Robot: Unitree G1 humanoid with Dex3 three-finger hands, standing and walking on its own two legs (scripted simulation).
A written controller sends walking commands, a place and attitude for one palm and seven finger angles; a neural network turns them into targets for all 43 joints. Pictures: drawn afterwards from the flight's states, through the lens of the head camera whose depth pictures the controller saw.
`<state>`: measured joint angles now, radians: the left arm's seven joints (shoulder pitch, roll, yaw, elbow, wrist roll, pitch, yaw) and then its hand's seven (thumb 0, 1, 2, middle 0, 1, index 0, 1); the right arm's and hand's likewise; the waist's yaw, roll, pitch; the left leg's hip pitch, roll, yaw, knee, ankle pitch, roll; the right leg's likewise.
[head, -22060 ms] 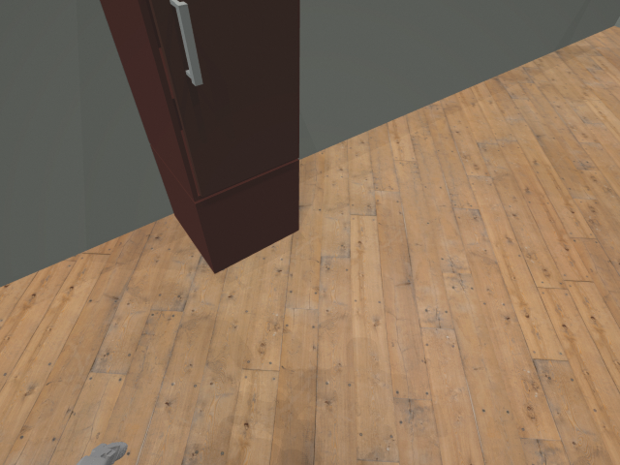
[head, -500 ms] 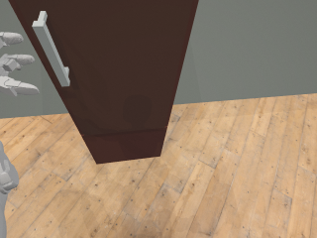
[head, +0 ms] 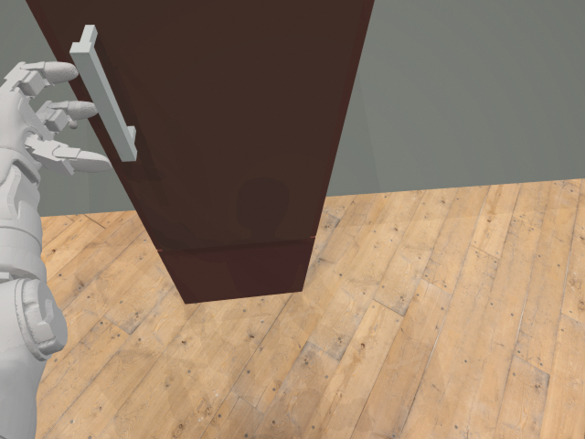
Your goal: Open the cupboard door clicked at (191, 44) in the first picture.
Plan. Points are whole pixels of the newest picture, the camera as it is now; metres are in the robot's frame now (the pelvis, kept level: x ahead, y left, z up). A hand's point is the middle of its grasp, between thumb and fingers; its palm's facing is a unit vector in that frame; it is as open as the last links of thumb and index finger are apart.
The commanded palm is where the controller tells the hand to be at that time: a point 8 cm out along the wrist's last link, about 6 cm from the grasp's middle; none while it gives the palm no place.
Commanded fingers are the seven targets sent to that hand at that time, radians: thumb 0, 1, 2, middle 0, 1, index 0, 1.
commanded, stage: slide the fingers in behind the handle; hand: left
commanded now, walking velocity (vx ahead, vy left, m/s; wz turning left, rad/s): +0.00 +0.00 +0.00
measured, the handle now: (111, 100) +0.53 +0.23 +0.14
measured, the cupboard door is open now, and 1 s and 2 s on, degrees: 0 0 0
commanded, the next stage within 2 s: close the thumb around the handle in 0.98 s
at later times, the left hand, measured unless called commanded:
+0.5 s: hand (108, 122) +0.48 +0.22 +0.14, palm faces +0.10 -1.00 +0.01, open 13.9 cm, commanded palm +0.46 +0.27 +0.14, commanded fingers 0.00 -0.50 0.30 -0.30 -1.20 -0.30 -1.20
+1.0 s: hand (114, 118) +0.49 +0.21 +0.15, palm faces +0.09 -1.00 +0.00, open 13.7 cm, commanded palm +0.47 +0.26 +0.14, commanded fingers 0.00 -0.50 0.30 -0.30 -1.20 -0.30 -1.20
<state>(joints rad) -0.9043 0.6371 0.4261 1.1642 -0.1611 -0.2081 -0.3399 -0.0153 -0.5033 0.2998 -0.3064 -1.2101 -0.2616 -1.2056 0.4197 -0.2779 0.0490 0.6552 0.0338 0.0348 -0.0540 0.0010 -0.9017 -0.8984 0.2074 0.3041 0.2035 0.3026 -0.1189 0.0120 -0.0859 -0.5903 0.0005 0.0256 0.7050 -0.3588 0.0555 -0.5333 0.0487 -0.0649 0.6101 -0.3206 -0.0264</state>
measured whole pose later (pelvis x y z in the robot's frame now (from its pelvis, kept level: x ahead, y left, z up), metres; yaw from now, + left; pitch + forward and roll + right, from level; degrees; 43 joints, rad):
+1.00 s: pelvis -0.01 -0.01 +0.00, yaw +0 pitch +14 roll -2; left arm -0.99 0.58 0.38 1.22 -0.10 -0.23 -0.24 -0.02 -0.50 0.30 -0.34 -1.23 -0.34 -1.25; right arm 0.42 -0.28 0.05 0.66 0.03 -0.01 -0.04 0.00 -0.90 -0.90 0.21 0.30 0.20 0.30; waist -0.14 0.02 -0.08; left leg -0.61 0.00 0.03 0.71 -0.34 0.05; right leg -0.56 0.05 -0.06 0.64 -0.31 -0.04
